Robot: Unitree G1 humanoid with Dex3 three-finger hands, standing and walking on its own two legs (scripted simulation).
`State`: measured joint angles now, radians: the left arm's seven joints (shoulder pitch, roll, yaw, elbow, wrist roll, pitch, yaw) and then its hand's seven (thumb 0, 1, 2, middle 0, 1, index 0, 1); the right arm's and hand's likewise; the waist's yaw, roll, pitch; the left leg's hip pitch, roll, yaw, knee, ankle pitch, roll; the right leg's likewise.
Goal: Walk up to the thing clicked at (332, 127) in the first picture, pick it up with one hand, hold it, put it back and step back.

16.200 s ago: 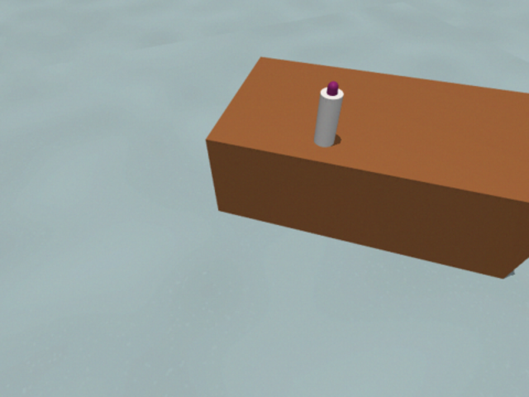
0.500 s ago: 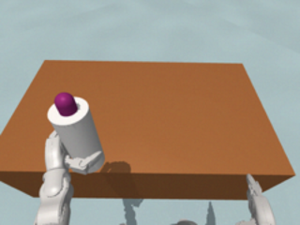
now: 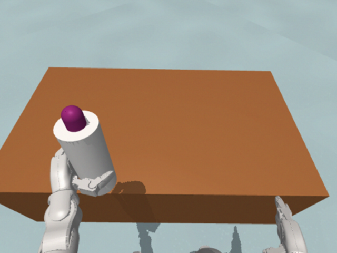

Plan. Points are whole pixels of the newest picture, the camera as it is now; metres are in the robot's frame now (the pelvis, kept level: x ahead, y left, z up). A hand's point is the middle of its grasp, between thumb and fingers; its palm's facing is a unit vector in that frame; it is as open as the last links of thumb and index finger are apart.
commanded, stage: hold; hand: left
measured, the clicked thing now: (88, 152) +0.32 +0.18 +0.08
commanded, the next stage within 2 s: crouch in 1.38 s
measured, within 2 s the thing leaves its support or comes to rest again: neither
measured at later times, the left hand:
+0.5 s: hand (89, 157) +0.33 +0.19 +0.05, palm faces +0.23 -0.97 -0.02, open 11.0 cm
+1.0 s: hand (88, 161) +0.32 +0.19 +0.05, palm faces +0.23 -0.97 -0.03, open 11.0 cm
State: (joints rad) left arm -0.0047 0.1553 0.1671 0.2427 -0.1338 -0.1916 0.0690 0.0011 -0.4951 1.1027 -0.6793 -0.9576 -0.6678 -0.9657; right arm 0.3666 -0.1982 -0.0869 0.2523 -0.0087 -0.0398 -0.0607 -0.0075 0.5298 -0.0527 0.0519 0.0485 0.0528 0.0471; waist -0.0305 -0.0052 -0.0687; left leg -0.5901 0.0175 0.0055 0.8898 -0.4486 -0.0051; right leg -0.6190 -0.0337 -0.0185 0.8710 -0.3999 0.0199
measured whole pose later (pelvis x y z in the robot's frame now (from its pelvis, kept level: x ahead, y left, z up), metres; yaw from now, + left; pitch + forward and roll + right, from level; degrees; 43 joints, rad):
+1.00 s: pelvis +0.00 +0.00 +0.00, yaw +0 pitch +8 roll -1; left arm -0.03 0.17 0.16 0.23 -0.14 -0.17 0.06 0.00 -0.50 1.11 -0.68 -0.96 -0.66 -0.97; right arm 0.34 -0.20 -0.08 0.33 -0.01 -0.07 -0.07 -0.01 0.53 -0.06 0.05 0.05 0.05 0.05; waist -0.03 0.00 -0.07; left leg -0.58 0.01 0.00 0.88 -0.44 0.00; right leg -0.60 -0.04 -0.02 0.86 -0.40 0.02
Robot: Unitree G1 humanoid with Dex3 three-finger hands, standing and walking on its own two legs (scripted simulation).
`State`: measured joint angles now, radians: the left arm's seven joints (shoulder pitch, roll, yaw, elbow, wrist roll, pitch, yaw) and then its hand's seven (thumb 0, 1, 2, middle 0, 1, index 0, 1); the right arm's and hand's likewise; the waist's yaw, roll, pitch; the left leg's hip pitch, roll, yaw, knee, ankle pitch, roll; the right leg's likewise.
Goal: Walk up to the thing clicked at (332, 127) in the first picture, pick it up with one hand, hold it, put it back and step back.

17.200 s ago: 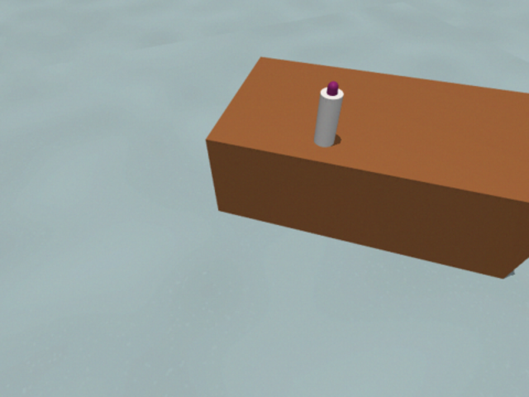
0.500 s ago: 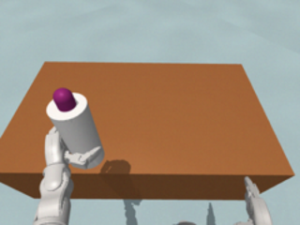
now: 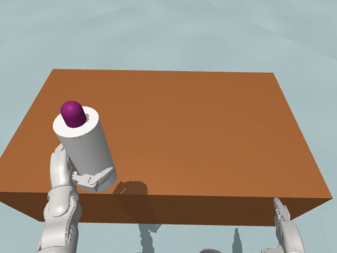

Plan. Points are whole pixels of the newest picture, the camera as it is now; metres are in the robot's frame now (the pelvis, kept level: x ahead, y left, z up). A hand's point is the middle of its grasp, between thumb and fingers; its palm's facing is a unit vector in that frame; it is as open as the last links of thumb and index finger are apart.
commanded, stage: hold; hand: left
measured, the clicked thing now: (88, 148) +0.33 +0.18 +0.10
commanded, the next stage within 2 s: crouch in 0.38 s
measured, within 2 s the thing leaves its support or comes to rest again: neither
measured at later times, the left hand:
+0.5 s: hand (93, 166) +0.32 +0.18 +0.04, palm faces +0.23 -0.97 -0.03, open 11.0 cm
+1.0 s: hand (96, 161) +0.37 +0.21 -0.04, palm faces +0.25 -0.97 -0.03, open 11.0 cm
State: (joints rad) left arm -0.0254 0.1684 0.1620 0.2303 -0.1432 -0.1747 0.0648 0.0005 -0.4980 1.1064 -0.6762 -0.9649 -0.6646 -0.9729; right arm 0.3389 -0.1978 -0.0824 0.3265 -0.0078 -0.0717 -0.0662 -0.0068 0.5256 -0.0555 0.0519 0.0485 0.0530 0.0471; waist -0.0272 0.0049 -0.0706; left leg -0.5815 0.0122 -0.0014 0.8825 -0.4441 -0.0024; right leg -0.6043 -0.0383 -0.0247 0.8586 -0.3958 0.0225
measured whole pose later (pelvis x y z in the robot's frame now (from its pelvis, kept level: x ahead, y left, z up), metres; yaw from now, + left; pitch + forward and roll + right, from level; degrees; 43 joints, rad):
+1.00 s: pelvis -0.02 +0.00 -0.03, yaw +0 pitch +16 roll -1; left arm -0.37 0.29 0.32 0.79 -0.12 -0.45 0.03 0.00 -0.53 1.14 -0.68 -0.97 -0.67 -0.98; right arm 0.36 -0.23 -0.08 0.17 -0.05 -0.08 -0.01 -0.01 0.54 -0.05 0.05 0.05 0.05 0.05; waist -0.12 -0.05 -0.05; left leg -0.86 0.02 -0.01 1.06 -0.47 0.00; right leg -0.87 -0.03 -0.02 1.01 -0.41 0.02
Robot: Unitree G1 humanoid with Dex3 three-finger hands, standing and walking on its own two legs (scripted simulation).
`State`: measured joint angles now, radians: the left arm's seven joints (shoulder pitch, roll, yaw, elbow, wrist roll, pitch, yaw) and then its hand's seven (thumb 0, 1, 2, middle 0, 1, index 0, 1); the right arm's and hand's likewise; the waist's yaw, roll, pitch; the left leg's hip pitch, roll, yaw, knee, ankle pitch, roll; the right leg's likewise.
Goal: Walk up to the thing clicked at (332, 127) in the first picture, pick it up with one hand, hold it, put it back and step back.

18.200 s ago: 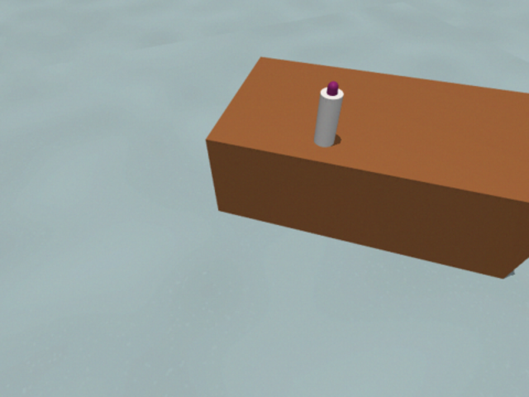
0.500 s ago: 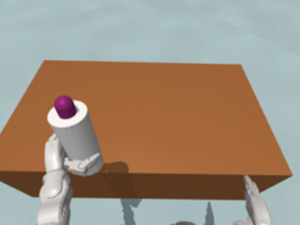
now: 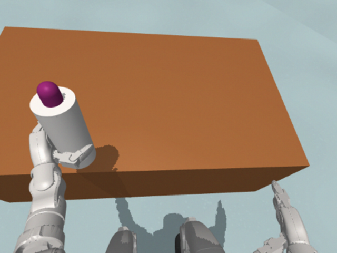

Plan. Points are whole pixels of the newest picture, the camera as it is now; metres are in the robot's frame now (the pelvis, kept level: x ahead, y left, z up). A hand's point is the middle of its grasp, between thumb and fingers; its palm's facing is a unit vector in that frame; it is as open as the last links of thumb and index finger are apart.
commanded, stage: crouch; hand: left
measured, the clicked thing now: (66, 127) +0.40 +0.21 +0.03
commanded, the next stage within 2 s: lower in 0.60 s
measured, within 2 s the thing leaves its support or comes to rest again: neither
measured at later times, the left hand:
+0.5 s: hand (74, 132) +0.44 +0.22 -0.06, palm faces +0.24 -0.97 -0.04, open 11.0 cm
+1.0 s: hand (79, 135) +0.46 +0.22 -0.12, palm faces +0.26 -0.97 -0.04, open 11.0 cm
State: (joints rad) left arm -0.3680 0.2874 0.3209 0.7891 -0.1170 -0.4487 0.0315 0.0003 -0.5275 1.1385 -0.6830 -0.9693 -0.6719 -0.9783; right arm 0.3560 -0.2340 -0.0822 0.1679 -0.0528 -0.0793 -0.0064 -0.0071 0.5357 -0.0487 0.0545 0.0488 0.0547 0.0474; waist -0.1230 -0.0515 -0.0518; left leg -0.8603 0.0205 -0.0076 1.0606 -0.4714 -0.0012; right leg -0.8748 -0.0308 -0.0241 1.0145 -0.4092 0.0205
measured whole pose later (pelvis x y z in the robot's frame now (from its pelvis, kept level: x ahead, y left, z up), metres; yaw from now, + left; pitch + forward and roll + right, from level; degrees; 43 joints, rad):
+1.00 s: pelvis -0.01 +0.00 -0.07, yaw -1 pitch +28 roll -4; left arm -0.61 0.49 0.49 1.12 -0.06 -0.59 -0.02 0.00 -0.52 1.13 -0.68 -0.97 -0.67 -0.98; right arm 0.38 -0.29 -0.07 -0.11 -0.06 -0.03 0.05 -0.01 0.51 -0.06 0.06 0.05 0.06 0.05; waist -0.26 -0.03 -0.15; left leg -1.31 0.03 -0.06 1.41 -0.59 -0.01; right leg -1.30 -0.02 -0.06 1.33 -0.51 0.01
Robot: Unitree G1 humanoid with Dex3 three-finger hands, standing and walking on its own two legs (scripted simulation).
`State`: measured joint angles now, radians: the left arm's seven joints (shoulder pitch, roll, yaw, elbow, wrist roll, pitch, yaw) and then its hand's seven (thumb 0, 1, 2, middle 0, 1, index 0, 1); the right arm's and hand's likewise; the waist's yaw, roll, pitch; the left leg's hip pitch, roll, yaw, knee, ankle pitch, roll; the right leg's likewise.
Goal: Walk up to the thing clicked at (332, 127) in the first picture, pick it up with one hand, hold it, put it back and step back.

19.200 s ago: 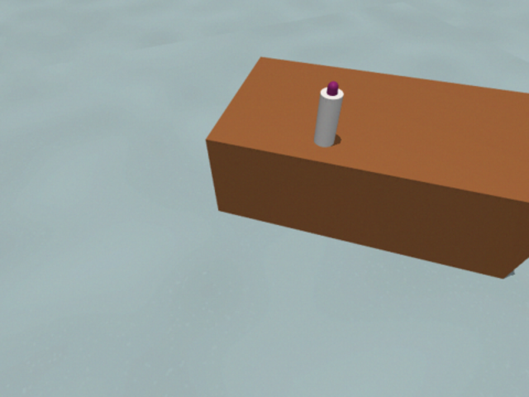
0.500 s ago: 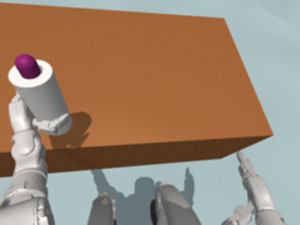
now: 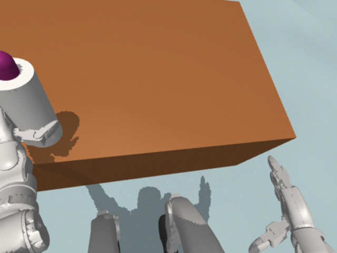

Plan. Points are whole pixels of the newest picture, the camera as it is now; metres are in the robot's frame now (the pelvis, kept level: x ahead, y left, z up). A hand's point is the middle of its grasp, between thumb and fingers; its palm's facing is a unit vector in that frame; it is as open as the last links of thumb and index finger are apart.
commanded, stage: lower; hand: left
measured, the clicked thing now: (26, 103) +0.47 +0.23 +0.00
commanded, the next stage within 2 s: loosen in 0.54 s
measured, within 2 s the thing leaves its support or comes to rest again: rests again in 1.56 s
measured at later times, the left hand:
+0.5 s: hand (39, 125) +0.47 +0.23 -0.09, palm faces +0.25 -0.97 -0.06, open 11.0 cm
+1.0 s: hand (36, 118) +0.48 +0.24 -0.08, palm faces +0.28 -0.96 -0.02, open 12.8 cm
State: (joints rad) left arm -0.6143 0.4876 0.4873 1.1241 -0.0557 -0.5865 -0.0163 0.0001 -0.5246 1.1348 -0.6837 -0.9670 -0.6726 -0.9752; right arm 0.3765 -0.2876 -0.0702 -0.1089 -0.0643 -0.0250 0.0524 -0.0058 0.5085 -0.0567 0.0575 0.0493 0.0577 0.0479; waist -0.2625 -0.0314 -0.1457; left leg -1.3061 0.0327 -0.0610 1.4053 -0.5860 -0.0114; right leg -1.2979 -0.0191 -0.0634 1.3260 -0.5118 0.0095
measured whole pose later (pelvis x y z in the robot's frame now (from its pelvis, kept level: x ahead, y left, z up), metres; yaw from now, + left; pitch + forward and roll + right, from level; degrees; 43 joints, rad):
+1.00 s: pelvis -0.01 +0.01 -0.04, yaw -1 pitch +31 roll -5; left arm -0.64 0.52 0.49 1.09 -0.05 -0.63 0.02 -0.01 -0.52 0.56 -0.66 -0.68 -0.66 -0.66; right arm 0.42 -0.31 -0.09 -0.26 -0.05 0.00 0.06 -0.01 0.51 -0.05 0.06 0.05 0.06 0.05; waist -0.31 -0.04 -0.18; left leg -1.47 0.02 -0.07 1.55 -0.62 0.00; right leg -1.45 -0.02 -0.07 1.46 -0.54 0.02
